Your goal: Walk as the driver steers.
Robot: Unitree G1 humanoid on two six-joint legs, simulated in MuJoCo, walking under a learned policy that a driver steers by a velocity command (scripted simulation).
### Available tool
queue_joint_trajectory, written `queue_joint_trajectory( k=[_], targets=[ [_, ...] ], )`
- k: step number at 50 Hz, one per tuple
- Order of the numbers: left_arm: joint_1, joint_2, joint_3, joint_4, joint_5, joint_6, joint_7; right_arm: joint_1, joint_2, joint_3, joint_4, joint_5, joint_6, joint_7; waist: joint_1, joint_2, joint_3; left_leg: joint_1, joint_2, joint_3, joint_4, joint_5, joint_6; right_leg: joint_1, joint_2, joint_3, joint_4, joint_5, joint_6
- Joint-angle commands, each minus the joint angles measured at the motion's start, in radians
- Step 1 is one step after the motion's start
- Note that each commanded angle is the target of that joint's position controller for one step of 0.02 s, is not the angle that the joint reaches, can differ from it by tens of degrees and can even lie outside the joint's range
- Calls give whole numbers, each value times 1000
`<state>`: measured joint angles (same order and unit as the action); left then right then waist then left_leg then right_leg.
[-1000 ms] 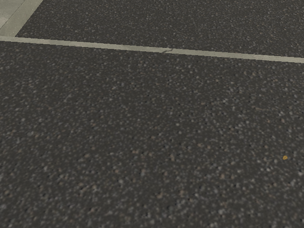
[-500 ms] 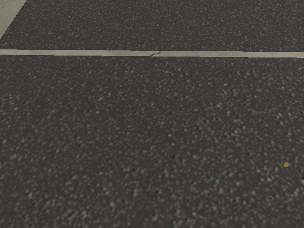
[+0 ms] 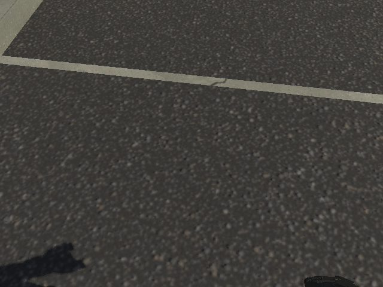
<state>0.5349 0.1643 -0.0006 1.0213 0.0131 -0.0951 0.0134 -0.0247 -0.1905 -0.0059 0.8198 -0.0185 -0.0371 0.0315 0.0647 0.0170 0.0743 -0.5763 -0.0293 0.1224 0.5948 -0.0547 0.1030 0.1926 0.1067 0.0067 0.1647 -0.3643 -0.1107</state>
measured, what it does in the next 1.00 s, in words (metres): walks ahead: left foot, then right foot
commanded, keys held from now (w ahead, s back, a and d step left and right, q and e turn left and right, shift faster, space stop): w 1.00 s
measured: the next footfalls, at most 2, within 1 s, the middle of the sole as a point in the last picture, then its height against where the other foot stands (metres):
left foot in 0.06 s outside the picture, level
right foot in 0.60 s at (248, 267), level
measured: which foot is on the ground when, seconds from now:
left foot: up 0.00-0.04, down 0.06-0.62, up 0.64-1.00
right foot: down 0.00-0.04, up 0.06-0.58, down 0.60-1.00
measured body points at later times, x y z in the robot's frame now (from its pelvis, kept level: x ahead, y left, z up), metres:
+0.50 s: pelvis +0.28 -0.01 +0.01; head +0.31 +0.00 +0.46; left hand +0.47 +0.20 -0.10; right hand +0.18 -0.23 -0.13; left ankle +0.16 +0.05 -0.73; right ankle +0.45 -0.13 -0.69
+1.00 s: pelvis +0.55 -0.04 +0.02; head +0.57 -0.05 +0.47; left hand +0.46 +0.19 -0.13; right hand +0.71 -0.27 -0.11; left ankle +0.71 +0.10 -0.68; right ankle +0.47 -0.11 -0.73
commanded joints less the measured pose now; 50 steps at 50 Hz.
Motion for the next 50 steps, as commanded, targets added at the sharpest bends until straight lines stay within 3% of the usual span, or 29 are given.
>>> queue_joint_trajectory(
  k=[1, 2, 3, 4, 5, 6, 7, 9, 11, 13, 18, 22, 25, 27, 28, 29, 30, 31, 32, 33, 34, 35, 36, 38, 40, 46, 50],
  targets=[
    [-20, 183, 36, -25, 10, -3, 17, 244, -142, -47, 38, 4, -19, -26, -168, -114, -113, 327, -65, -9, -52, -68, 59, -73, -288, 49, 371, 1298, 11],
    [-53, 195, 39, -31, 5, 1, 12, 393, -162, -60, 84, -3, -27, -37, -241, -96, -176, 530, -20, -53, -120, -42, 89, -181, -264, 32, 572, 1148, 9],
    [-56, 153, 27, -61, 0, -2, 4, 536, -238, -83, 106, -25, -27, -50, -276, 18, -287, 736, 210, -306, -130, -184, 150, -362, -188, -14, 894, 716, 0],
    [93, 48, 14, -55, -16, 7, -7, 487, -259, -85, 100, -38, -24, -39, -145, 179, -326, 920, 451, -804, -220, -209, 311, -745, -6, -10, 1237, -183, 26],
    [0, 153, 36, -59, 9, 8, -4, 411, -206, -82, 97, 12, -21, -25, -155, 23, -219, 786, 398, -795, -331, -378, 292, -824, -64, 70, 1236, -80, -3],
    [-94, 164, 42, -92, 9, 3, -11, 312, -154, -69, 82, 18, -25, -20, -115, 16, -80, 629, 368, -650, -387, -395, 257, -837, -110, 62, 1179, 21, -7],
    [-134, 154, 43, -98, 12, 2, -15, 279, -106, -58, 85, 12, -34, -15, -89, -33, -15, 510, 325, -561, -426, -291, 224, -796, -137, 58, 1123, 61, -4],
    [-112, 109, 37, -88, 24, 25, -27, 298, -60, -40, 117, 7, -53, -23, -32, -22, -3, 390, 250, -412, -457, -130, 163, -697, -175, 52, 1037, 87, 21],
    [-123, 81, 34, -92, 26, 40, -37, 355, -80, -41, 150, 10, -71, -25, -20, -6, -3, 363, 227, -336, -472, -12, 154, -692, -187, 25, 986, 106, 42],
    [-210, 88, 36, -123, 26, 50, -42, 394, -110, -45, 170, 12, -77, -24, -27, 8, 19, 363, 207, -280, -498, 25, 143, -759, -210, 0, 919, 177, 59],
    [-440, 90, 29, -193, 11, 52, -45, 497, -108, -34, 200, 15, -72, -24, -90, 29, 35, 445, 160, -195, -485, 218, 75, -829, -206, -59, 659, 367, 85],
    [-567, 86, 21, -226, 6, 51, -44, 577, -111, -28, 226, 7, -68, -35, -135, 49, 33, 579, 177, -187, -451, 305, 67, -834, -170, -85, 511, 399, 77],
    [-624, 98, 23, -251, 7, 43, -42, 600, -123, -29, 243, -6, -62, -45, -139, 55, 40, 695, 224, -197, -398, 391, 90, -845, -151, -84, 445, 320, 53],
    [-582, 111, 29, -245, 7, 33, -37, 568, -136, -32, 245, -9, -61, -52, -99, 60, 23, 717, 240, -181, -323, 559, 82, -752, -120, -92, 393, 235, 19],
    [-505, 124, 38, -220, 9, 28, -31, 550, -145, -35, 244, -8, -60, -54, -63, 69, -14, 711, 238, -171, -240, 689, 70, -643, -88, -102, 369, 197, 0],
    [-359, 141, 50, -171, 11, 19, -22, 533, -151, -36, 245, -5, -57, -52, -1, 56, -84, 686, 216, -149, -87, 742, 55, -476, -58, -113, 309, 216, -25],
    [-182, 185, 69, -115, 28, 9, -11, 516, -144, -32, 233, 3, -59, -50, 69, 35, -181, 534, 183, -125, 121, 584, 38, -216, -121, -47, 295, 237, -63],
    [-28, 288, 96, -96, 55, 4, 0, 546, -75, -14, 190, 27, -62, -44, 90, -114, -331, 253, 88, -65, 470, 132, 6, 75, -407, 304, 282, 151, -143],
    [-40, 295, 104, -87, 27, 21, -14, 625, -77, -27, 208, 40, -61, -38, 50, -237, -416, 19, -60, -109, 734, -469, -10, 174, -549, 691, 146, 152, -260],
    [-149, 238, 94, -97, -1, 28, -21, 536, -139, -44, 195, 14, -56, -41, 11, -97, -248, -68, 19, -177, 759, -387, 1, 38, -492, 563, 116, 91, -224],
    [-236, 178, 78, -110, -6, 22, -26, 449, -120, -42, 168, 8, -61, -35, -10, -59, -127, -70, 54, -175, 713, -303, 0, -113, -452, 431, 76, 128, -196],
    [-276, 135, 67, -106, 0, 14, -28, 420, -96, -41, 163, 7, -58, -32, -46, -32, -59, -29, 88, -170, 646, -256, -4, -230, -402, 334, 37, 205, -154],
    [-272, 105, 57, -89, -1, 7, -24, 414, -85, -43, 158, -10, -45, -27, -73, -46, -33, 18, 108, -171, 593, -238, -14, -305, -360, 262, 19, 271, -123],
    [-225, 93, 50, -56, 0, -8, -19, 440, -49, -38, 167, -21, -22, -13, -99, -62, -38, 70, 109, -149, 553, -216, -32, -352, -323, 185, -1, 369, -106],
    [-181, 122, 55, -32, -5, -18, -18, 394, -50, -41, 148, -21, -10, -5, -109, -66, -24, 25, 119, -129, 510, -172, -45, -355, -308, 136, -22, 419, -108],
    [-76, 127, 45, 0, -4, -15, -17, 117, -54, -32, 54, -6, -6, 0, -53, -74, 28, -62, 124, -73, 214, 34, -76, -307, -266, 56, -52, 512, -80],
    [3, 136, 43, 29, 2, -13, -8, 0, -54, -24, 18, -1, -9, -3, -14, -84, 36, -55, 94, -48, 69, 64, -61, -192, -289, 47, -32, 567, -80]
  ],
)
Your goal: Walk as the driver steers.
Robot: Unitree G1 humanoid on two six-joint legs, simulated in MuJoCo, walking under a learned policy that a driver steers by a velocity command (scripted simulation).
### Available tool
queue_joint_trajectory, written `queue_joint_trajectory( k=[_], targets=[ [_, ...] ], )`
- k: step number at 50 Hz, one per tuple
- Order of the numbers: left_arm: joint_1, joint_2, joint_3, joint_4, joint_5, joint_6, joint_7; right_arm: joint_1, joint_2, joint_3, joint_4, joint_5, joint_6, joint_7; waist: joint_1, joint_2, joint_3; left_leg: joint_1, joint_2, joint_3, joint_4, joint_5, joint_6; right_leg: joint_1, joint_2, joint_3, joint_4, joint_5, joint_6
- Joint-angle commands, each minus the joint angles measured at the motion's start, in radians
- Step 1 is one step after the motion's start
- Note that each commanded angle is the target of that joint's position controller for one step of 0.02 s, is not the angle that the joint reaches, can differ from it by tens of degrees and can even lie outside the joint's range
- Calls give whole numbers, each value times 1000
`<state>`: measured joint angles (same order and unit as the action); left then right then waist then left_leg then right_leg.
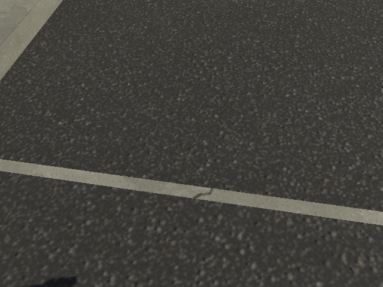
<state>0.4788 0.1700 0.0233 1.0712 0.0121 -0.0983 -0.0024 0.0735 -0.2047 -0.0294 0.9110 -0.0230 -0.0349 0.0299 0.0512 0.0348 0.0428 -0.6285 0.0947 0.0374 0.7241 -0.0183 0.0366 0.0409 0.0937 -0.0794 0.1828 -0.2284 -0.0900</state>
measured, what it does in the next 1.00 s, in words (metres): walks ahead: left foot, then right foot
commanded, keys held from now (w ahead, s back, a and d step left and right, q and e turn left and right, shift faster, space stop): w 0.70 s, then w+q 0.30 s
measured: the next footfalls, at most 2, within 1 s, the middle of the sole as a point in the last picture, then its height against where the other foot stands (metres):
left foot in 0.16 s outside the picture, level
right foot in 0.72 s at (232, 268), level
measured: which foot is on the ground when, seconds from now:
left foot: up 0.00-0.14, down 0.16-0.74, up 0.76-1.00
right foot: down 0.00-0.18, up 0.20-0.70, down 0.72-1.00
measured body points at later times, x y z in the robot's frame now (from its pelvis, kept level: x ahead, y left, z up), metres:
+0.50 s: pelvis +0.27 +0.05 +0.00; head +0.28 +0.06 +0.45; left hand +0.39 +0.28 -0.14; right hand +0.20 -0.19 -0.14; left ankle +0.22 +0.10 -0.74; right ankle +0.41 -0.11 -0.68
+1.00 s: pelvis +0.53 -0.01 +0.00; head +0.54 -0.01 +0.45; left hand +0.49 +0.24 -0.14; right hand +0.62 -0.25 -0.14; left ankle +0.59 +0.16 -0.66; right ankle +0.52 -0.06 -0.74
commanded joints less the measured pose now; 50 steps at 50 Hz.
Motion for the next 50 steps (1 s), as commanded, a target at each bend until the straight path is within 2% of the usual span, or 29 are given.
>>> queue_joint_trajectory(
  k=[1, 3, 5, 6, 7, 8, 9, 10, 11, 12, 13, 14, 16, 19, 24, 30, 33, 34, 35, 36, 37, 38, 39, 40, 41, 43, 45, 47, 50],
  targets=[
    [73, 132, 20, -14, 6, -7, 11, -122, -45, -2, -83, 3, -14, -2, 5, -102, 73, -13, -34, 36, -81, 11, 13, -2, -290, 135, -39, 449, -106],
    [80, 139, 22, -3, 14, -3, 18, -143, -55, -5, -98, 3, -21, -3, 0, -102, 79, -10, -43, 34, -120, -46, 36, 63, -317, 137, -2, 514, -110],
    [53, 148, 25, -2, 17, 1, 23, -92, -64, -13, -89, 3, -30, -8, -35, -105, 57, 93, -79, 52, -166, -127, 67, 81, -321, 116, 86, 699, -94],
    [40, 156, 27, -2, 17, 3, 23, -10, -75, -21, -63, 2, -36, -15, -69, -110, 14, 206, -113, 66, -192, -157, 85, 76, -313, 103, 183, 828, -82],
    [21, 160, 27, -3, 13, 7, 21, 146, -88, -33, -8, -2, -45, -23, -134, -87, -62, 391, -143, 83, -258, -121, 109, 37, -279, 71, 355, 864, -63],
    [11, 146, 21, -22, 4, 4, 19, 328, -145, -54, 42, -23, -54, -35, -196, -50, -167, 661, -35, -36, -259, -129, 153, -145, -242, 49, 589, 653, -43],
    [100, 49, 0, -53, -34, 4, 8, 450, -259, -84, 51, -45, -54, -40, -183, 151, -327, 977, 283, -493, -307, -211, 284, -496, -89, -24, 997, 81, 10],
    [89, 123, 25, -39, -14, 6, 9, 405, -234, -82, 51, -5, -37, -28, -169, 105, -341, 942, 326, -717, -441, -238, 324, -630, -27, 92, 1147, -289, 2],
    [-9, 139, 34, -68, 1, 10, 8, 285, -189, -69, 37, 14, -32, -24, -118, 43, -159, 791, 282, -547, -459, -299, 287, -700, -99, 122, 1160, -205, -7],
    [-72, 124, 32, -85, 5, 5, 3, 207, -121, -52, 22, 15, -38, -20, -95, -1, -67, 644, 238, -436, -506, -264, 253, -682, -137, 123, 1099, -126, -7],
    [-86, 105, 34, -85, 9, 10, 1, 179, -83, -41, 26, 13, -44, -20, -63, 0, -13, 543, 185, -345, -538, -207, 209, -636, -167, 120, 1035, -86, -3],
    [-71, 89, 33, -82, 22, 24, -4, 181, -50, -30, 40, 14, -50, -24, -33, 18, 6, 472, 143, -274, -558, -151, 178, -583, -183, 118, 988, -65, 7],
    [-55, 62, 31, -77, 29, 47, -16, 239, -48, -26, 67, 12, -64, -29, -15, 22, -2, 439, 115, -209, -572, -43, 173, -546, -182, 96, 958, -38, 24],
    [-169, 70, 35, -120, 27, 65, -20, 304, -85, -31, 87, 11, -73, -33, -19, 15, 32, 454, 102, -159, -607, 11, 182, -641, -203, 73, 875, 53, 47],
    [-372, 63, 24, -189, 13, 64, -22, 400, -80, -22, 107, 11, -70, -36, -64, 22, 61, 529, 74, -99, -607, 146, 160, -697, -196, 34, 631, 200, 69],
    [-528, 70, 15, -252, 11, 57, -19, 496, -89, -22, 142, 1, -62, -49, -109, 28, 83, 708, 119, -90, -550, 263, 173, -708, -155, 6, 453, 189, 32],
    [-493, 85, 24, -256, 10, 43, -14, 468, -107, -27, 145, -7, -56, -57, -72, 33, 66, 755, 138, -69, -448, 485, 157, -603, -114, -11, 388, 76, -13],
    [-416, 97, 32, -235, 10, 37, -8, 451, -116, -30, 144, -5, -55, -59, -38, 43, 28, 746, 130, -55, -362, 621, 142, -492, -83, -23, 368, 46, -32],
    [-267, 110, 44, -185, 12, 28, 0, 433, -122, -31, 145, 0, -51, -58, 27, 26, -42, 717, 101, -28, -198, 677, 125, -322, -49, -40, 311, 71, -54],
    [-85, 159, 65, -131, 30, 16, 10, 429, -107, -26, 133, 11, -51, -54, 91, -11, -141, 548, 58, -12, 36, 501, 102, -48, -122, 47, 285, 92, -91],
    [42, 268, 91, -123, 52, 12, 17, 478, -22, -5, 94, 45, -51, -43, 94, -181, -294, 239, -68, 50, 412, -15, 56, 239, -430, 447, 233, -14, -174],
    [2, 275, 94, -126, 21, 29, 3, 519, -60, -24, 103, 41, -46, -43, 62, -216, -345, 70, -172, -50, 615, -500, 59, 258, -542, 740, 98, -38, -239],
    [-106, 220, 81, -138, 1, 37, 0, 435, -99, -38, 88, 24, -39, -46, 20, -112, -179, 4, -95, -106, 643, -419, 68, 115, -498, 591, 79, -125, -200],
    [-190, 148, 62, -155, 2, 30, -2, 369, -87, -38, 69, 20, -41, -42, 1, -72, -63, 9, -59, -100, 600, -343, 68, -39, -460, 462, 31, -99, -167],
    [-231, 108, 50, -156, 7, 22, -2, 351, -64, -39, 68, 17, -34, -39, -32, -57, -6, 46, -30, -96, 539, -296, 66, -142, -409, 358, -6, -55, -117],
    [-219, 76, 39, -139, 6, 3, 8, 386, -33, -40, 76, -3, -3, -28, -75, -94, 15, 122, -7, -98, 477, -258, 53, -239, -355, 223, -33, 51, -68],
    [-165, 95, 43, -121, 1, -17, 7, 364, -26, -44, 60, 0, 21, -23, -87, -86, 17, 98, -10, -89, 458, -219, 47, -235, -346, 150, -33, 183, -62],
    [-128, 114, 48, -112, 1, -24, 8, 294, -26, -45, 29, 1, 33, -22, -85, -88, 36, 28, -1, -81, 409, -148, 41, -213, -339, 81, -36, 274, -46],
    [-88, 109, 42, -104, 0, -20, 13, 182, -29, -42, -22, 7, 33, -12, -71, -105, 56, -32, -1, -55, 272, -19, 34, -183, -318, -4, -30, 377, -29]
  ],
)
